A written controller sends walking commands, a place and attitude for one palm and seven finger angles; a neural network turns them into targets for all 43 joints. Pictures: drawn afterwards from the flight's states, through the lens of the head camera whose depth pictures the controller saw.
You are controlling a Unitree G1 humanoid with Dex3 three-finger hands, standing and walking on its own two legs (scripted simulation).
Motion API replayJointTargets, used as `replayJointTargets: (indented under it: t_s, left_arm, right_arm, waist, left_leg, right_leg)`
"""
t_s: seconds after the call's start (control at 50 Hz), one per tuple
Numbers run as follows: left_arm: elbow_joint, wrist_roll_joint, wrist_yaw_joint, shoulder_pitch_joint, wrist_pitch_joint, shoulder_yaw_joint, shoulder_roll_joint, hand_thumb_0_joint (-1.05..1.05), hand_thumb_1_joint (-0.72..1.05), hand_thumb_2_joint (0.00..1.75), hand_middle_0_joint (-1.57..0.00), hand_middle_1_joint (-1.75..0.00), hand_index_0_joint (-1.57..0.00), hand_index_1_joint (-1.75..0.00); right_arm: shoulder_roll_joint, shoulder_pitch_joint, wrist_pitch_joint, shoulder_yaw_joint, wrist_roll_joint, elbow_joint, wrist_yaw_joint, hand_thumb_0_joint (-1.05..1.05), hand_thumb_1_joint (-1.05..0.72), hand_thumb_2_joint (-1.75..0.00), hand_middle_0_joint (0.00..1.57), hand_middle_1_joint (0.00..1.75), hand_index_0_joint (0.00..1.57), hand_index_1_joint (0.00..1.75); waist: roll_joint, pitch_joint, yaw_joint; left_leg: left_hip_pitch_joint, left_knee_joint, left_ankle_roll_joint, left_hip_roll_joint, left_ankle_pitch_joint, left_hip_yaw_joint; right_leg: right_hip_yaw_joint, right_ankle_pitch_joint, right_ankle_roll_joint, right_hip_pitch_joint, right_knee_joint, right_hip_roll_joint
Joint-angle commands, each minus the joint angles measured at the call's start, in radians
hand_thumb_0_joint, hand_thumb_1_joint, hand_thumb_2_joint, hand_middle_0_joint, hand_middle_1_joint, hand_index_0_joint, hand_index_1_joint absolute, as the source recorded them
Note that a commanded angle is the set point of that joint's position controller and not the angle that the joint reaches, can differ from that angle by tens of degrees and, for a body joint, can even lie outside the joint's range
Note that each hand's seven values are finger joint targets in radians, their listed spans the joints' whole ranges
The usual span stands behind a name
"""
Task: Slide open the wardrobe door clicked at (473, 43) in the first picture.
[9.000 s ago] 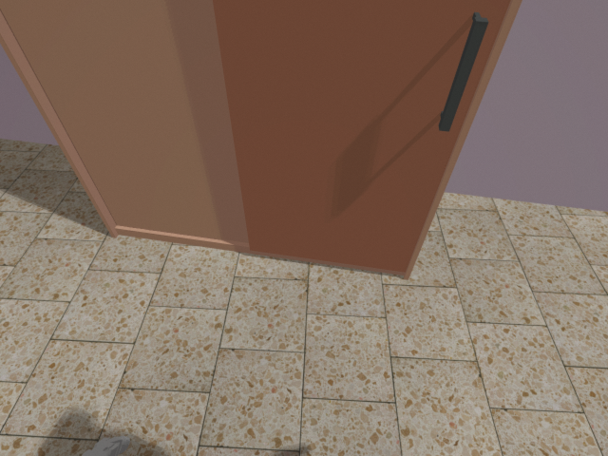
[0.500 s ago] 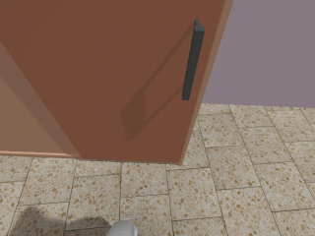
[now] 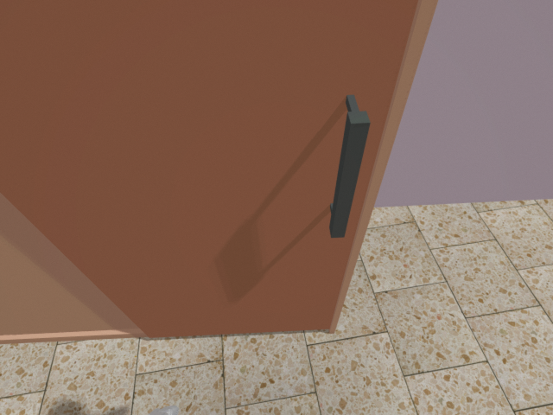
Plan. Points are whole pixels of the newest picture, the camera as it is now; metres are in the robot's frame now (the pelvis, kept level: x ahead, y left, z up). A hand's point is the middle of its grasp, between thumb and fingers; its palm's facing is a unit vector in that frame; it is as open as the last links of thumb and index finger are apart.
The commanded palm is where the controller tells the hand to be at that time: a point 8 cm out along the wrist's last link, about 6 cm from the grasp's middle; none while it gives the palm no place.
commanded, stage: come to a stop and stand still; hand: right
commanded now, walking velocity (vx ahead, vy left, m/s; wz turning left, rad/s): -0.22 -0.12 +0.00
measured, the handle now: (343, 175) +0.45 -0.09 +0.09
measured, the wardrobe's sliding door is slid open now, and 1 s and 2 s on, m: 0.00 0.00 0.00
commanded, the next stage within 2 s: look again from close up in 1.50 s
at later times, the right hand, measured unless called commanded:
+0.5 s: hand out of the picture +0.02 -0.23 -0.17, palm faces +0.04 +0.96 -0.26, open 7.4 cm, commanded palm none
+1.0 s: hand out of the picture -0.16 -0.24 -0.20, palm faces +0.07 +0.98 -0.20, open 7.4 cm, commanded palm none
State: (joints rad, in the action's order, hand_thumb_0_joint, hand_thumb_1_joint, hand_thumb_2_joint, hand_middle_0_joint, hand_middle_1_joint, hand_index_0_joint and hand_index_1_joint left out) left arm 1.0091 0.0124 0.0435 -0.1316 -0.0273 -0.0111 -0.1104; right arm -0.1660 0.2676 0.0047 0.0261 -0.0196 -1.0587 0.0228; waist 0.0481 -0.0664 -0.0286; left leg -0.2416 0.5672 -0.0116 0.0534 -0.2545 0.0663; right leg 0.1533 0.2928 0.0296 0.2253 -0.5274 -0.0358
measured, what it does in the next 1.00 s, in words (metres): walks backwards: right foot, then right foot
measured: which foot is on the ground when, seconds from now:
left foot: down 0.00-1.00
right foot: down 0.00-0.08, up 0.10-0.34, down 0.36-0.86, up 0.88-0.98, down 1.00-1.00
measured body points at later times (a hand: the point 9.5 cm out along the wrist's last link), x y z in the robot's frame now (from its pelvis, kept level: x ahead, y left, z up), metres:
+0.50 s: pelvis -0.04 -0.04 -0.01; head -0.06 -0.03 +0.44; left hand +0.04 +0.20 -0.15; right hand +0.01 -0.28 -0.15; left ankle +0.00 +0.13 -0.73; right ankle +0.00 -0.12 -0.73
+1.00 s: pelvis -0.12 -0.06 -0.03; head -0.15 -0.08 +0.42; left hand -0.08 +0.19 -0.15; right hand -0.16 -0.29 -0.19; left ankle +0.00 +0.12 -0.73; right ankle -0.14 -0.15 -0.73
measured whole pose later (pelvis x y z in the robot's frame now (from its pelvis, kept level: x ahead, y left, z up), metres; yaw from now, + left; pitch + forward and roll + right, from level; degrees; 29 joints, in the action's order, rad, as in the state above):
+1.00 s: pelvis -0.12 -0.06 -0.03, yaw +0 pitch -2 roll +0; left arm 0.87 0.02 0.00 -0.34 0.03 -0.06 -0.19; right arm -0.17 0.45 0.09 0.04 -0.04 -0.97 0.05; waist 0.04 0.02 0.00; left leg -0.47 0.68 -0.03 0.06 -0.25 -0.10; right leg 0.03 0.41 0.03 0.31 -0.79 0.05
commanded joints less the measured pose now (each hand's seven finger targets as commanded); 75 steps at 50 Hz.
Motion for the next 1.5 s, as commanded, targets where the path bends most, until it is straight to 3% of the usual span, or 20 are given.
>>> replayJointTargets:
  t_s: [0.0,0.1,0.24,0.26,0.28,0.32,0.34,0.4,0.46,0.72,0.8,0.84,0.88,0.9,0.96,0.98,1.02,1.08,1.16,1.48]
  left_arm:
    - [-0.037,0.000,0.009,-0.103,0.024,-0.071,-0.179,0.00,0.90,0.90,-0.20,-0.30,-0.20,-0.30]
    - [-0.083,-0.003,-0.005,-0.009,0.056,-0.067,-0.105,0.00,0.90,0.90,-0.20,-0.30,-0.20,-0.30]
    - [-0.070,-0.008,-0.030,-0.042,0.061,-0.053,-0.096,0.00,0.90,0.90,-0.20,-0.30,-0.20,-0.30]
    - [-0.154,-0.015,-0.029,-0.042,0.030,-0.049,-0.158,0.00,0.90,0.90,-0.20,-0.30,-0.20,-0.30]
    - [-0.148,-0.018,-0.031,-0.127,0.020,-0.052,-0.156,0.00,0.90,0.90,-0.20,-0.30,-0.20,-0.30]
    - [-0.161,0.000,-0.020,-0.163,0.014,-0.054,-0.241,0.00,0.90,0.90,-0.20,-0.30,-0.20,-0.30]
    - [-0.185,0.014,-0.025,-0.133,0.032,-0.060,-0.267,0.00,0.90,0.90,-0.20,-0.30,-0.20,-0.30]
    - [-0.211,0.004,-0.018,-0.073,0.029,-0.036,-0.198,0.00,0.90,0.90,-0.20,-0.30,-0.20,-0.30]
    - [-0.222,0.004,-0.029,-0.090,0.038,-0.038,-0.199,0.00,0.90,0.90,-0.20,-0.30,-0.20,-0.30]
    - [-0.199,0.016,-0.039,-0.083,0.054,-0.059,-0.234,0.00,0.90,0.90,-0.20,-0.30,-0.20,-0.30]
    - [-0.206,0.013,-0.043,-0.050,0.075,-0.064,-0.216,0.00,0.90,0.90,-0.20,-0.30,-0.20,-0.30]
    - [-0.200,0.006,-0.039,-0.161,0.106,-0.076,-0.152,0.00,0.90,0.90,-0.20,-0.30,-0.20,-0.30]
    - [-0.131,0.011,-0.034,-0.390,0.111,-0.101,-0.171,0.00,0.90,0.90,-0.20,-0.30,-0.20,-0.30]
    - [-0.110,0.008,-0.038,-0.474,0.087,-0.084,-0.138,0.00,0.90,0.90,-0.20,-0.30,-0.20,-0.30]
    - [-0.104,0.006,-0.030,-0.398,0.039,-0.045,-0.112,0.00,0.90,0.90,-0.20,-0.30,-0.20,-0.30]
    - [-0.140,0.009,-0.017,-0.297,0.021,-0.049,-0.165,0.00,0.90,0.90,-0.20,-0.30,-0.20,-0.30]
    - [-0.172,0.017,-0.001,-0.143,0.010,-0.040,-0.186,0.00,0.90,0.90,-0.20,-0.30,-0.20,-0.30]
    - [-0.144,0.019,-0.003,-0.119,0.009,-0.032,-0.162,0.00,0.90,0.90,-0.20,-0.30,-0.20,-0.30]
    - [-0.077,-0.001,-0.007,-0.222,0.008,-0.016,-0.123,0.00,0.90,0.90,-0.20,-0.30,-0.20,-0.30]
    - [-0.016,0.002,-0.017,-0.233,0.012,-0.016,-0.152,0.00,0.90,0.90,-0.20,-0.30,-0.20,-0.30]
  right_arm:
    - [-0.133,0.095,-0.020,0.036,-0.004,0.052,0.015,0.00,-0.90,-0.90,0.20,0.30,0.20,0.30]
    - [-0.169,0.179,-0.006,0.052,-0.015,0.046,0.034,0.00,-0.90,-0.90,0.20,0.30,0.20,0.30]
    - [-0.185,0.031,0.002,0.056,-0.020,0.114,0.027,0.00,-0.90,-0.90,0.20,0.30,0.20,0.30]
    - [-0.205,0.049,-0.020,0.046,-0.019,0.133,0.073,0.00,-0.90,-0.90,0.20,0.30,0.20,0.30]
    - [-0.252,-0.001,-0.023,0.055,0.000,0.160,0.068,0.00,-0.90,-0.90,0.20,0.30,0.20,0.30]
    - [-0.128,0.063,-0.005,0.033,0.018,0.171,0.053,0.00,-0.90,-0.90,0.20,0.30,0.20,0.30]
    - [-0.079,0.096,0.014,0.029,0.008,0.166,0.049,0.00,-0.90,-0.90,0.20,0.30,0.20,0.30]
    - [-0.115,0.066,0.017,0.016,-0.008,0.164,0.031,0.00,-0.90,-0.90,0.20,0.30,0.20,0.30]
    - [-0.134,0.058,0.010,0.002,-0.007,0.175,0.019,0.00,-0.90,-0.90,0.20,0.30,0.20,0.30]
    - [-0.096,0.220,0.029,0.021,-0.010,0.184,0.011,0.00,-0.90,-0.90,0.20,0.30,0.20,0.30]
    - [-0.103,0.318,0.031,0.029,-0.015,0.154,0.014,0.00,-0.90,-0.90,0.20,0.30,0.20,0.30]
    - [-0.194,0.165,0.024,0.047,-0.019,0.211,0.023,0.00,-0.90,-0.90,0.20,0.30,0.20,0.30]
    - [-0.226,-0.177,0.021,0.070,-0.021,0.299,0.037,0.00,-0.90,-0.90,0.20,0.30,0.20,0.30]
    - [-0.201,-0.201,0.017,0.064,-0.027,0.306,0.040,0.00,-0.90,-0.90,0.20,0.30,0.20,0.30]
    - [-0.104,0.052,0.028,0.043,-0.005,0.220,0.040,0.00,-0.90,-0.90,0.20,0.30,0.20,0.30]
    - [-0.050,0.144,0.023,0.030,0.007,0.207,0.032,0.00,-0.90,-0.90,0.20,0.30,0.20,0.30]
    - [-0.084,0.126,0.032,0.041,-0.004,0.173,0.027,0.00,-0.90,-0.90,0.20,0.30,0.20,0.30]
    - [-0.057,0.110,0.028,0.020,-0.004,0.135,0.016,0.00,-0.90,-0.90,0.20,0.30,0.20,0.30]
    - [-0.046,0.139,-0.014,-0.003,0.002,0.099,0.014,0.00,-0.90,-0.90,0.20,0.30,0.20,0.30]
    - [-0.058,0.115,-0.013,-0.009,-0.004,0.077,0.010,0.00,-0.90,-0.90,0.20,0.30,0.20,0.30]
  waist:
    - [-0.044,0.137,0.029]
    - [0.195,0.138,-0.059]
    - [0.155,0.072,0.007]
    - [0.013,0.212,0.048]
    - [-0.099,0.289,0.099]
    - [-0.255,0.301,0.036]
    - [-0.175,0.200,0.016]
    - [-0.240,-0.035,0.000]
    - [0.029,-0.066,0.017]
    - [-0.146,0.003,-0.024]
    - [-0.022,-0.028,-0.050]
    - [0.273,-0.023,0.049]
    - [0.242,0.026,0.223]
    - [0.207,0.036,0.239]
    - [-0.104,-0.063,0.099]
    - [-0.341,-0.081,0.034]
    - [-0.319,-0.036,-0.011]
    - [-0.091,-0.089,-0.019]
    - [0.004,-0.026,0.010]
    - [-0.058,-0.033,0.025]
  left_leg:
    - [0.036,-0.012,0.013,0.109,0.698,-0.092]
    - [0.269,-0.069,0.217,0.334,1.208,-0.269]
    - [0.047,-0.161,0.183,0.234,0.514,-0.178]
    - [0.230,-0.038,0.145,0.230,1.055,-0.305]
    - [0.284,0.104,0.102,0.198,1.096,-0.158]
    - [-0.005,0.192,0.018,0.041,-0.013,-0.051]
    - [-0.068,0.145,0.021,0.016,-0.256,-0.036]
    - [-0.012,0.049,0.028,-0.013,-0.055,-0.032]
    - [-0.081,-0.098,0.059,0.027,-0.132,-0.146]
    - [0.054,0.115,0.037,-0.076,-0.148,-0.061]
    - [0.012,0.001,0.073,-0.037,-0.294,-0.173]
    - [-0.460,-0.443,0.187,0.227,-0.689,-0.565]
    - [-0.741,-0.412,0.183,0.225,-0.448,-0.479]
    - [-0.667,-0.329,0.137,0.164,-0.350,-0.348]
    - [-0.356,0.164,0.067,-0.014,-0.269,-0.228]
    - [-0.341,0.341,0.019,-0.096,-0.219,-0.147]
    - [-0.222,0.495,0.005,-0.057,-0.094,-0.176]
    - [-0.158,0.350,0.031,-0.026,-0.117,-0.149]
    - [0.065,-0.169,0.072,0.021,-0.024,-0.266]
    - [0.012,-0.155,0.052,-0.007,-0.031,-0.174]
  right_leg:
    - [-0.072,-0.687,-0.002,-0.143,-0.037,-0.119]
    - [-0.112,0.300,-0.047,0.256,-0.448,0.045]
    - [-0.112,0.129,-0.064,0.122,-0.248,0.036]
    - [-0.086,0.162,-0.074,0.112,-0.106,0.056]
    - [-0.080,-0.076,-0.051,0.024,0.054,0.057]
    - [-0.348,-0.880,0.087,-0.147,0.030,-0.215]
    - [-0.313,-0.795,0.142,-0.105,0.029,-0.252]
    - [-0.273,-0.405,0.071,0.180,0.095,-0.128]
    - [-0.232,0.151,0.017,0.193,0.119,-0.033]
    - [-0.310,0.425,0.048,0.401,0.263,-0.089]
    - [-0.234,0.431,0.015,0.446,0.104,0.004]
    - [-0.111,0.157,-0.045,0.126,-0.459,0.146]
    - [-0.206,0.081,-0.024,-0.128,-0.848,0.092]
    - [-0.180,0.149,-0.011,-0.144,-0.680,0.067]
    - [-0.138,0.068,-0.007,-0.008,0.209,0.043]
    - [-0.368,0.020,0.041,0.089,0.298,-0.112]
    - [-0.524,0.090,0.115,0.292,0.317,-0.183]
    - [-0.484,0.192,0.161,0.313,0.286,-0.189]
    - [-0.331,0.155,0.055,0.236,0.159,-0.055]
    - [-0.345,0.250,0.035,0.178,0.310,-0.075]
